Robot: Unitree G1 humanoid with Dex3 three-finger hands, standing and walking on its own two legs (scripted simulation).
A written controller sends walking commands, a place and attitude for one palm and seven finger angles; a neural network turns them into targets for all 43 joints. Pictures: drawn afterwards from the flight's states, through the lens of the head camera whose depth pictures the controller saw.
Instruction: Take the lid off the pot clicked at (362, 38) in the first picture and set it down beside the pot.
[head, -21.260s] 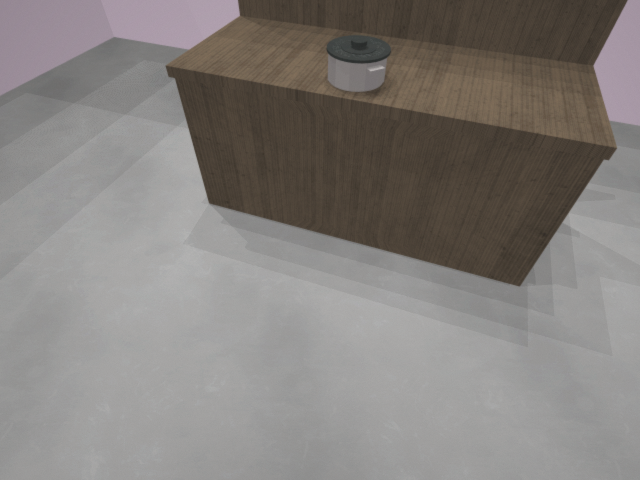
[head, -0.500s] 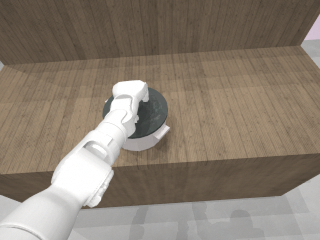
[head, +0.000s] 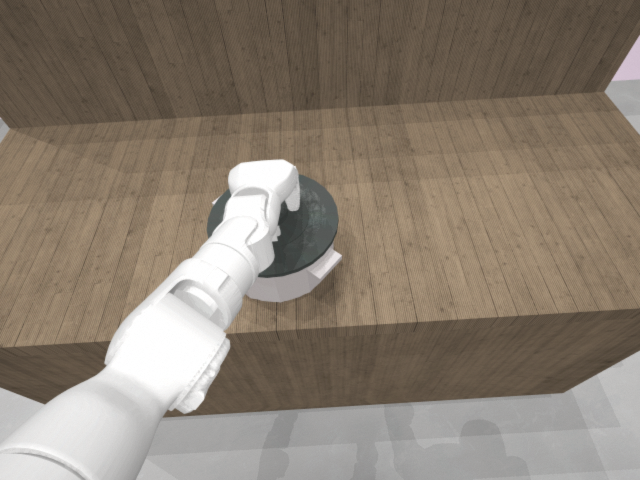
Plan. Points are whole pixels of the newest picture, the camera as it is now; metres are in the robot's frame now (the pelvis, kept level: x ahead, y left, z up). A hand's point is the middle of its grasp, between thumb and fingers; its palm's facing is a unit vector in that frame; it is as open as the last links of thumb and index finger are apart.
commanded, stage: close the fingers and squeeze the knob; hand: left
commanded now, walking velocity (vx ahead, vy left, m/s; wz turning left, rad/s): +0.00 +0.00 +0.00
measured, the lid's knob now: (271, 211) +0.49 +0.04 +0.02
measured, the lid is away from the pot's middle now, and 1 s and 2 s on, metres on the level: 0.00 0.00 0.01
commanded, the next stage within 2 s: lift the lid straight up in 0.52 s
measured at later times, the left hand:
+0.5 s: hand (269, 217) +0.46 +0.04 +0.05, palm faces -0.35 -0.02 -0.94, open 7.5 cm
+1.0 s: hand (268, 210) +0.46 +0.04 +0.06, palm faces -0.34 -0.04 -0.94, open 7.5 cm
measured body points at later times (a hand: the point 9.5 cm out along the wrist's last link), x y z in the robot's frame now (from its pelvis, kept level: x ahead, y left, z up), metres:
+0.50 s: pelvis +0.00 +0.00 +0.00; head +0.06 -0.03 +0.45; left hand +0.47 +0.04 +0.10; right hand +0.05 -0.26 -0.15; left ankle -0.03 +0.09 -0.73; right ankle +0.00 -0.11 -0.73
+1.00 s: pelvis +0.00 +0.00 +0.00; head +0.06 -0.04 +0.45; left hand +0.47 +0.04 +0.11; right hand +0.07 -0.26 -0.14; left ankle -0.03 +0.09 -0.73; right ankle +0.00 -0.11 -0.73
